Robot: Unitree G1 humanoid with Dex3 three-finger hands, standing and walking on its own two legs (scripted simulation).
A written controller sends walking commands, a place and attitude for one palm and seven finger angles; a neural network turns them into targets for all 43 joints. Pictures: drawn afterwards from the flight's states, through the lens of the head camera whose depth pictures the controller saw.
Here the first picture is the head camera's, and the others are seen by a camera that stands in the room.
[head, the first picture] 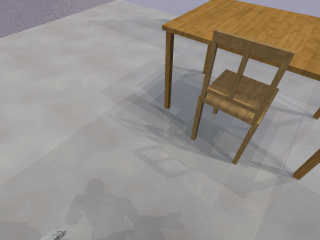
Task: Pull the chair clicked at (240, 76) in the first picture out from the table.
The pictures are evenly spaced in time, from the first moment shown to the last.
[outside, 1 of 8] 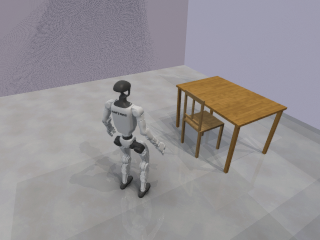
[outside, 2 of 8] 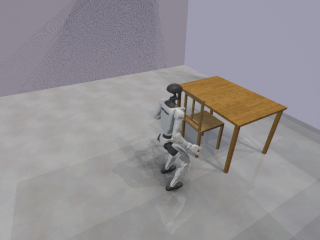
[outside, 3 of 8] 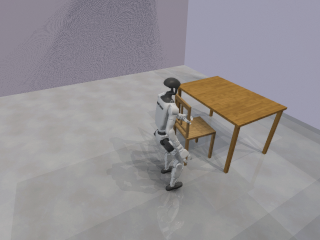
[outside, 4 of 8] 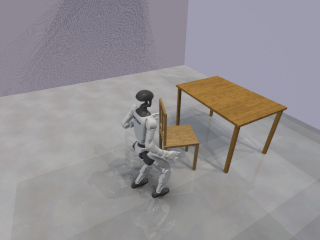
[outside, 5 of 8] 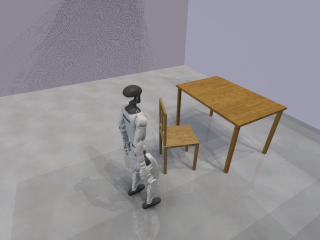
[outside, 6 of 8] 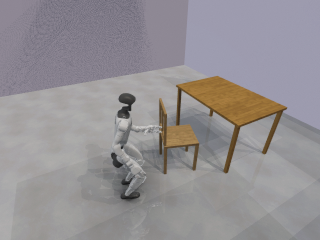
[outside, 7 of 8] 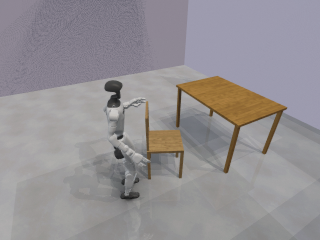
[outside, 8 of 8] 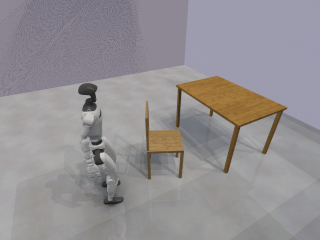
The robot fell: no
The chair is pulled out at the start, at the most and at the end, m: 0.00 0.66 0.66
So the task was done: yes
